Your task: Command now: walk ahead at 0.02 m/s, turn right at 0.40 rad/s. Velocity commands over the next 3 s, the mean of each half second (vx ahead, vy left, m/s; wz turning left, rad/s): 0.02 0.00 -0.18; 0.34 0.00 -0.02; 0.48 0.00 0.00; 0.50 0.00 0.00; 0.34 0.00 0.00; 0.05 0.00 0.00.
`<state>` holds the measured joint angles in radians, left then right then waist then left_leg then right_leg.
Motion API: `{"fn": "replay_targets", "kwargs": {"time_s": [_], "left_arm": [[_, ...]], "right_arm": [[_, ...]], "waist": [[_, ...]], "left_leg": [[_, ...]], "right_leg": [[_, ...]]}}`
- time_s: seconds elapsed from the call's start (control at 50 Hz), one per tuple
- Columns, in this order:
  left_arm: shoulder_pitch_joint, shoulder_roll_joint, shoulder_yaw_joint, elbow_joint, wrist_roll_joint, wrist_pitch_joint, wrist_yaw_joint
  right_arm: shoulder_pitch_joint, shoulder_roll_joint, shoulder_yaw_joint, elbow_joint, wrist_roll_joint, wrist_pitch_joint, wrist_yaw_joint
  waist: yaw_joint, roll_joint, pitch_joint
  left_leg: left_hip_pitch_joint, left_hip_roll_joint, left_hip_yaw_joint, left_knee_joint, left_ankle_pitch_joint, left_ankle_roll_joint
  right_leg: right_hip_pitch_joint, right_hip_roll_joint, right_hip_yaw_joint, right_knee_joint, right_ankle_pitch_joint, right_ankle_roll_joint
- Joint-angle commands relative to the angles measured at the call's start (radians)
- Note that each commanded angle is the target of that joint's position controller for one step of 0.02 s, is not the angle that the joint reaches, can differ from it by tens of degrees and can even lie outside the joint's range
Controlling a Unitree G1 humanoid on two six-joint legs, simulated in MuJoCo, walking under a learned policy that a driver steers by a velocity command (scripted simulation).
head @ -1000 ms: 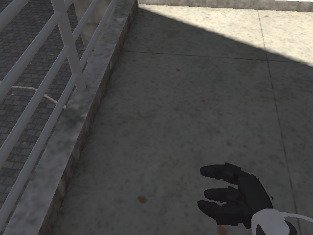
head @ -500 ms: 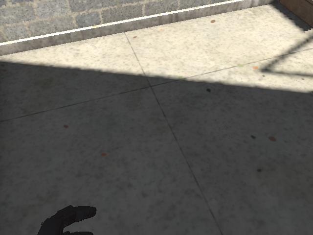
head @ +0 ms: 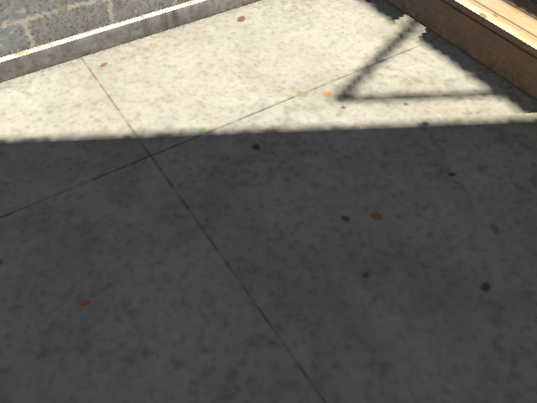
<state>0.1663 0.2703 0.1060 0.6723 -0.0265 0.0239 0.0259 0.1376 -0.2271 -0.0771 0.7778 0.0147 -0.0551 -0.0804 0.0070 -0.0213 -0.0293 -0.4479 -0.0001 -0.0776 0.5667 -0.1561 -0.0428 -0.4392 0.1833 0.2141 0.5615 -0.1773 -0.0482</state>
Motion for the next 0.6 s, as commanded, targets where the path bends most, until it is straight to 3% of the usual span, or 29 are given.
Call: {"fn": "replay_targets", "kwargs": {"time_s": [0.02,0.04,0.06,0.08,0.1,0.12,0.16,0.2,0.24,0.26,0.28,0.3,0.32,0.34,0.36,0.42,0.46,0.48,0.5,0.54,0.6], "left_arm": [[0.100,-0.014,-0.009,-0.063,0.012,-0.005,0.004],[0.114,0.088,0.017,-0.098,0.025,-0.027,-0.006],[0.067,0.139,0.029,-0.089,0.013,-0.029,-0.008],[0.031,0.144,0.029,-0.083,0.009,-0.013,-0.006],[0.002,0.125,0.027,-0.082,0.015,0.005,0.000],[-0.014,0.091,0.011,-0.104,0.026,0.013,-0.003],[-0.021,0.026,-0.014,-0.111,0.024,0.012,-0.013],[-0.074,-0.023,-0.039,-0.131,0.026,-0.005,-0.021],[-0.055,-0.005,-0.037,-0.124,0.016,-0.013,-0.027],[-0.018,-0.004,-0.035,-0.109,0.017,-0.015,-0.029],[-0.008,-0.006,-0.036,-0.107,0.028,-0.016,-0.030],[-0.004,0.035,-0.028,-0.130,0.049,-0.015,-0.020],[-0.026,0.080,-0.024,-0.120,0.055,-0.011,-0.024],[-0.046,0.033,-0.030,-0.127,0.055,-0.015,-0.035],[-0.086,-0.003,-0.041,-0.139,0.054,-0.021,-0.036],[-0.066,-0.007,-0.045,-0.124,0.049,-0.035,-0.037],[-0.022,-0.021,-0.047,-0.102,0.046,-0.035,-0.024],[-0.001,-0.006,-0.042,-0.096,0.043,-0.031,-0.018],[0.025,0.036,-0.027,-0.090,0.035,-0.027,-0.013],[0.080,0.091,-0.007,-0.072,0.019,-0.025,-0.008],[0.072,0.078,-0.006,-0.044,-0.002,-0.036,-0.005]], "right_arm": [[0.114,-0.158,-0.037,-0.073,-0.033,0.008,0.012],[0.103,-0.187,-0.052,-0.112,-0.054,0.009,0.015],[0.050,-0.155,-0.050,-0.141,-0.053,0.013,0.007],[-0.005,-0.110,-0.035,-0.158,-0.039,0.026,0.005],[-0.046,-0.090,-0.021,-0.173,-0.027,0.038,0.007],[-0.069,-0.091,-0.011,-0.175,-0.014,0.048,0.010],[-0.080,-0.076,-0.001,-0.181,-0.017,0.057,0.020],[-0.027,-0.077,0.001,-0.164,-0.019,0.066,0.027],[0.025,-0.086,0.001,-0.154,-0.011,0.072,0.031],[0.022,-0.076,0.006,-0.154,-0.002,0.074,0.033],[0.068,-0.055,0.013,-0.138,-0.002,0.070,0.038],[0.095,-0.022,0.021,-0.130,-0.009,0.057,0.041],[0.145,0.016,0.030,-0.134,-0.028,0.045,0.044],[0.097,-0.004,0.027,-0.143,-0.035,0.041,0.041],[0.068,-0.025,0.020,-0.142,-0.031,0.043,0.038],[0.077,-0.008,0.021,-0.126,-0.032,0.054,0.029],[0.107,-0.006,0.015,-0.107,-0.034,0.048,0.027],[0.119,-0.004,0.013,-0.098,-0.030,0.047,0.025],[0.124,-0.014,0.006,-0.096,-0.024,0.043,0.022],[0.100,-0.021,-0.002,-0.108,-0.012,0.023,0.025],[0.118,-0.014,-0.003,-0.095,-0.005,-0.010,0.046]], "waist": [[0.002,0.224,-0.147],[0.007,0.336,-0.167],[-0.012,0.261,-0.145],[-0.014,0.194,-0.101],[-0.012,0.162,-0.059],[-0.003,0.164,-0.043],[0.005,0.145,-0.050],[-0.034,0.199,-0.068],[-0.047,0.226,-0.081],[-0.026,0.219,-0.075],[-0.026,0.205,-0.057],[-0.037,0.131,-0.047],[-0.103,-0.089,-0.069],[-0.078,-0.180,-0.047],[-0.071,-0.159,-0.004],[-0.050,-0.109,0.034],[-0.043,-0.091,0.040],[-0.034,-0.091,0.046],[-0.020,-0.109,0.061],[0.007,-0.134,0.101],[-0.009,-0.163,0.118]], "left_leg": [[0.432,0.336,-0.274,-0.128,0.532,0.175],[0.368,0.473,-0.477,-0.183,0.521,0.329],[0.310,0.416,-0.444,-0.199,0.314,0.336],[0.259,0.325,-0.335,-0.201,0.170,0.280],[0.191,0.266,-0.264,-0.212,0.105,0.239],[0.119,0.244,-0.224,-0.224,0.122,0.236],[0.093,0.162,-0.097,-0.219,0.118,0.204],[0.130,0.150,-0.077,-0.202,0.100,0.215],[0.190,0.169,-0.109,-0.170,0.037,0.231],[0.177,0.164,-0.111,-0.144,0.005,0.216],[0.152,0.145,-0.109,-0.124,-0.006,0.175],[0.091,0.109,-0.079,-0.066,-0.042,0.113],[0.089,0.026,0.031,-0.025,-0.114,0.051],[0.183,0.028,0.064,-0.001,-0.117,0.022],[0.194,0.029,0.063,0.002,-0.087,0.011],[0.199,0.037,0.053,-0.003,-0.059,0.013],[0.187,0.026,0.068,-0.015,-0.120,0.007],[0.167,0.005,0.094,0.009,-0.175,0.007],[0.120,-0.020,0.127,0.063,-0.236,0.011],[0.002,-0.029,0.147,0.171,-0.271,0.032],[-0.007,0.013,0.118,0.208,-0.243,0.094]], "right_leg": [[-0.222,0.000,-0.057,0.342,-0.462,0.022],[-0.287,-0.050,-0.076,0.581,-0.497,0.072],[-0.288,-0.109,-0.070,0.694,-0.414,0.090],[-0.271,-0.132,-0.090,0.739,-0.338,0.107],[-0.245,-0.144,-0.110,0.763,-0.298,0.116],[-0.193,-0.149,-0.119,0.759,-0.258,0.114],[-0.083,-0.171,-0.191,0.546,-0.212,0.112],[0.013,-0.189,-0.215,0.317,-0.264,0.106],[0.074,-0.181,-0.232,0.135,-0.251,0.102],[0.143,-0.172,-0.244,-0.022,-0.140,0.091],[0.197,-0.169,-0.231,-0.134,-0.073,0.079],[0.255,-0.240,-0.132,-0.126,0.030,0.058],[0.190,-0.312,-0.057,-0.096,0.009,0.004],[0.050,-0.317,-0.023,-0.158,-0.155,-0.028],[0.015,-0.298,-0.036,-0.173,-0.234,-0.017],[0.001,-0.268,-0.064,-0.171,-0.296,0.017],[0.022,-0.243,-0.083,-0.167,-0.366,0.023],[0.028,-0.244,-0.070,-0.181,-0.461,0.014],[0.042,-0.267,-0.028,-0.208,-0.552,-0.010],[0.088,-0.358,0.117,-0.280,-0.685,-0.082],[0.083,-0.409,0.172,-0.262,-0.647,-0.141]]}}
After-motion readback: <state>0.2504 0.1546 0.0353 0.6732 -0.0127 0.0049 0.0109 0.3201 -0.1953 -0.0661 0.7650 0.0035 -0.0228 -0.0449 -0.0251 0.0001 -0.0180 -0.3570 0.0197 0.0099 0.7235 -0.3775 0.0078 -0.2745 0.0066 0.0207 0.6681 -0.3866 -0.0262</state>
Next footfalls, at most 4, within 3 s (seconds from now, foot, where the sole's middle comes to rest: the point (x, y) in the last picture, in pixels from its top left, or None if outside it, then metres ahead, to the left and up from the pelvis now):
0.30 right None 0.03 -0.13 -0.76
1.08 right None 0.31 -0.18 -0.76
1.60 left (265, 333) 0.66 0.03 -0.76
2.14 right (353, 249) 0.93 -0.23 -0.76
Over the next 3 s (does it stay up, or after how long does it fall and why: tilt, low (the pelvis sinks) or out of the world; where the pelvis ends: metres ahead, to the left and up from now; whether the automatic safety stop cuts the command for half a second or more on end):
stays up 0.97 -0.11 0.00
